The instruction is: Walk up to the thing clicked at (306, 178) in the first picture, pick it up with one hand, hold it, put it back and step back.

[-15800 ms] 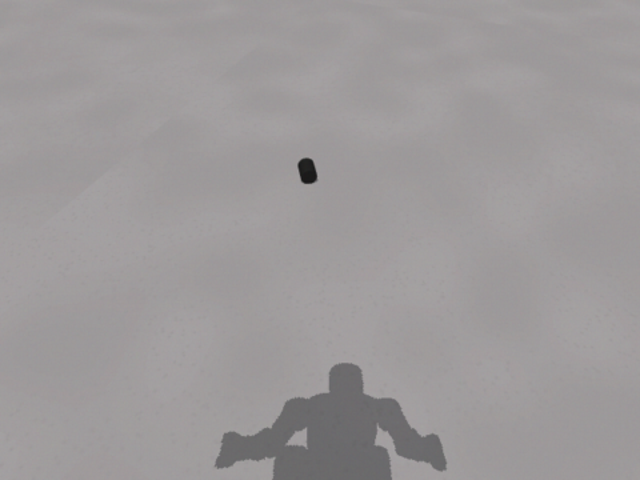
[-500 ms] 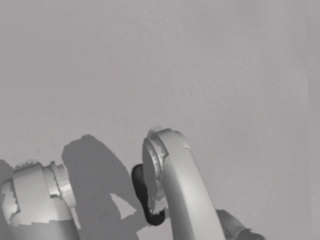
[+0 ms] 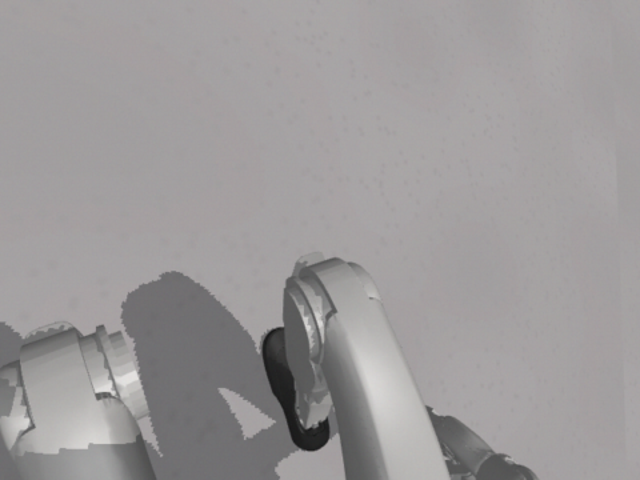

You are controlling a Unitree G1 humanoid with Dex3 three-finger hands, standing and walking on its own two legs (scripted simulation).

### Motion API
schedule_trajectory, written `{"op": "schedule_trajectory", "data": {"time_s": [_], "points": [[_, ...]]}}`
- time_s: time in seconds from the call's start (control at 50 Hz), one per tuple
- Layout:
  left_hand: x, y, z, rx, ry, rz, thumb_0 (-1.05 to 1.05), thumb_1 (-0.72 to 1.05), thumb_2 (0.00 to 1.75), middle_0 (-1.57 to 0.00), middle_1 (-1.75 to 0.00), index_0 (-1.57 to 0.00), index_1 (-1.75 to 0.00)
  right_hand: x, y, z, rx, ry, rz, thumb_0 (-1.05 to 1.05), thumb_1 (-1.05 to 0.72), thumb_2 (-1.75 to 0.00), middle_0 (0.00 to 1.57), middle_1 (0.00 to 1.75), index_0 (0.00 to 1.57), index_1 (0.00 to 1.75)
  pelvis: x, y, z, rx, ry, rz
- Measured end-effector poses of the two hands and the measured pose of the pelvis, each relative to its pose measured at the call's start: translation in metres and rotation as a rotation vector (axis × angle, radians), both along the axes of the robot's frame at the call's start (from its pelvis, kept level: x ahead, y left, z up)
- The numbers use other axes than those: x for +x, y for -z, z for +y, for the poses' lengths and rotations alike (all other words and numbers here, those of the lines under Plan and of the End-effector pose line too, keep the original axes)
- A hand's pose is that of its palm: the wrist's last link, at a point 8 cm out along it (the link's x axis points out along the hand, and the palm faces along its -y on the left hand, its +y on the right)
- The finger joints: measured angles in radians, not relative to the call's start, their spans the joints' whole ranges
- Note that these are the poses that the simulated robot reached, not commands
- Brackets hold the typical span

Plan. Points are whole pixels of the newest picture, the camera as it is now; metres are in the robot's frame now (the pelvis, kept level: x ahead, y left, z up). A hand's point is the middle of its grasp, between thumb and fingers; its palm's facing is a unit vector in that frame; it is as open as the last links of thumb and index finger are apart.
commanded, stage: close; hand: left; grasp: from above
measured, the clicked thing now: out of the picture +0.43 +0.34 -0.25
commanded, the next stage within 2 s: settle in 0.34 s
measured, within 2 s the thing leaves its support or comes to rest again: leaves its support in 0.76 s
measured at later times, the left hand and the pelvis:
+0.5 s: hand out of the picture +0.42 +0.34 -0.23, palm faces -0.46 -0.14 -0.88, open 10.5 cm; pelvis +0.00 +0.00 +0.00, yaw +0 degrees
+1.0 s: hand out of the picture +0.42 +0.35 -0.18, palm faces -0.41 -0.11 -0.91, open 10.5 cm; pelvis +0.00 +0.00 +0.01, yaw +2 degrees
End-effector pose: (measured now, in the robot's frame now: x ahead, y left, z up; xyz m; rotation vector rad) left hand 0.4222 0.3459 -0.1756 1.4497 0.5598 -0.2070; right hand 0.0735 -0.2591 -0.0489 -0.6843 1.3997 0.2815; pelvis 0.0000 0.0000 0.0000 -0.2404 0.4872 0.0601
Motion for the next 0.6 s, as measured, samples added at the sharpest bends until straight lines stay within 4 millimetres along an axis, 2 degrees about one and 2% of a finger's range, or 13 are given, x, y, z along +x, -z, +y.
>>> {"op": "schedule_trajectory", "data": {"time_s": [0.6], "points": [[0.0034,0.0001,0.003,-0.013,-0.005,0.0,0.01,-0.03,0.35,-0.71,-0.4,-0.75,-0.39,-0.0022,-0.0017,0.0023,-0.011,0.002,0.003,0.0,-0.91,-0.9,0.2,0.3,0.2,0.3,-0.0007,0.0001,0.001,-0.006,-0.001,-0.005]]}}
